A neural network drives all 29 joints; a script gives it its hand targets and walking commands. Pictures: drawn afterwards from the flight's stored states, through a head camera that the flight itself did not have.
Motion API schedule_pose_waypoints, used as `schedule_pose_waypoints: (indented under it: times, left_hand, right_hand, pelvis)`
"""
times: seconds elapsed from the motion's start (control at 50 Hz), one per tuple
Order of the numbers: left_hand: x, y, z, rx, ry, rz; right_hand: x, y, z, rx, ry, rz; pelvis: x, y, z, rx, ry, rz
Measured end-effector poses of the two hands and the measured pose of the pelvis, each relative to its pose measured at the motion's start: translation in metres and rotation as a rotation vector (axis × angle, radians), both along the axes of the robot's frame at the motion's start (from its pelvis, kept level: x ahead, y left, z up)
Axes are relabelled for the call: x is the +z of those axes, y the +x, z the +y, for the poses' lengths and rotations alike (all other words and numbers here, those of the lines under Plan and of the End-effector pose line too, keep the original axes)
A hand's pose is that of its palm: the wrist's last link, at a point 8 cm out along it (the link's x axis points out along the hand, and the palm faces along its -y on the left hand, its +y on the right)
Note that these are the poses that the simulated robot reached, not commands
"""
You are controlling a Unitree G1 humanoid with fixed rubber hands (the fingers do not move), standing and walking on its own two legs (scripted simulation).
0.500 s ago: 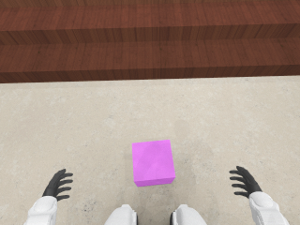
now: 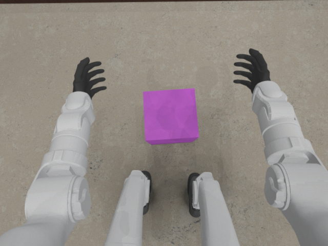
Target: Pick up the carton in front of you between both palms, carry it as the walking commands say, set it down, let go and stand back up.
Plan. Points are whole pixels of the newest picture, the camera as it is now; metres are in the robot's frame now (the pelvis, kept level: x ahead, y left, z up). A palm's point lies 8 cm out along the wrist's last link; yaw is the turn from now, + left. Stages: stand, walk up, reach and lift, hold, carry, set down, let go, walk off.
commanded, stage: reach and lift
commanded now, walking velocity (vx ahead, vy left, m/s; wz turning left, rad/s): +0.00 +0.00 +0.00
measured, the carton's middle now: (170, 119) +0.48 +0.01 -0.52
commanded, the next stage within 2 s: none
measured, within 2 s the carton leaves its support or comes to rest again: leaves its support in 1.78 s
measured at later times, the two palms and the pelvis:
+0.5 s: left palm (114, 109) +0.46 +0.21 -0.30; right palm (225, 105) +0.49 -0.18 -0.31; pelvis +0.01 +0.00 -0.14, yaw +1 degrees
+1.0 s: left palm (126, 117) +0.47 +0.20 -0.46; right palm (211, 113) +0.50 -0.16 -0.47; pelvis -0.03 +0.01 -0.27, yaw +1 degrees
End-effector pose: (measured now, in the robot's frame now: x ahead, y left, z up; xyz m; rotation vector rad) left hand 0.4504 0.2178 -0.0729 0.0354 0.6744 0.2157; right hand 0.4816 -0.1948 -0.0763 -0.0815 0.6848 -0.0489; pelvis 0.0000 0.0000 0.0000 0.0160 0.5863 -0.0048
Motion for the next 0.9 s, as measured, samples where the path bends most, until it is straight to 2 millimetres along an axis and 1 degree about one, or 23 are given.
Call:
schedule_pose_waypoints:
  times: [0.06,0.1,0.14,0.18,0.26,0.32,0.44,0.52,0.56,0.62,0.7,0.8,0.9]
  left_hand:
    - [-0.007,0.022,-0.01,-0.001,-0.005,-0.028]
    - [-0.016,0.032,-0.016,0.0,-0.009,-0.037]
    - [-0.028,0.039,-0.02,0.001,-0.009,-0.04]
    - [-0.046,0.04,-0.023,0.001,-0.01,-0.034]
    - [-0.09,0.033,-0.024,-0.003,0.0,-0.004]
    - [-0.124,0.027,-0.021,0.0,0.007,0.012]
    - [-0.194,0.019,-0.011,0.006,0.013,0.046]
    - [-0.233,0.012,-0.007,0.005,0.009,0.042]
    - [-0.249,0.01,-0.005,-0.003,0.016,0.04]
    - [-0.27,0.009,-0.006,-0.011,0.014,0.035]
    - [-0.293,0.01,-0.009,-0.012,0.008,0.036]
    - [-0.324,0.014,-0.012,-0.003,-0.002,0.066]
    - [-0.358,0.016,-0.016,-0.012,0.003,0.087]
  right_hand:
    - [-0.008,0.021,0.008,0.005,0.015,-0.018]
    - [-0.017,0.032,0.013,0.011,0.019,-0.023]
    - [-0.029,0.039,0.017,0.016,0.016,-0.033]
    - [-0.046,0.041,0.02,0.014,0.016,-0.031]
    - [-0.09,0.035,0.022,-0.008,0.024,-0.017]
    - [-0.128,0.028,0.023,-0.018,0.023,-0.001]
    - [-0.199,0.014,0.019,-0.018,-0.006,0.035]
    - [-0.24,0.005,0.016,-0.034,-0.004,0.043]
    - [-0.257,0.003,0.015,-0.032,-0.005,0.039]
    - [-0.276,0.002,0.014,-0.037,-0.002,0.031]
    - [-0.296,0.003,0.015,-0.043,0.002,0.027]
    - [-0.324,0.014,0.021,-0.034,0.009,0.034]
    - [-0.362,0.017,0.031,-0.03,0.023,0.065]
  pelvis:
    - [-0.013,-0.006,0.0,-0.001,0.005,0.033]
    - [-0.021,-0.008,0.0,-0.002,0.005,0.062]
    - [-0.028,-0.007,0.0,-0.006,0.008,0.097]
    - [-0.034,-0.005,0.0,-0.008,0.01,0.135]
    - [-0.05,0.001,0.001,-0.007,0.009,0.204]
    - [-0.067,0.006,0.002,-0.007,0.01,0.251]
    - [-0.113,0.009,0.002,-0.001,0.012,0.302]
    - [-0.145,0.004,0.003,0.007,0.007,0.299]
    - [-0.162,-0.001,0.004,0.006,0.005,0.281]
    - [-0.185,-0.009,0.005,0.007,0.006,0.246]
    - [-0.212,-0.02,0.007,0.008,0.006,0.197]
    - [-0.238,-0.031,0.008,0.009,0.007,0.145]
    - [-0.258,-0.036,0.008,0.011,0.011,0.108]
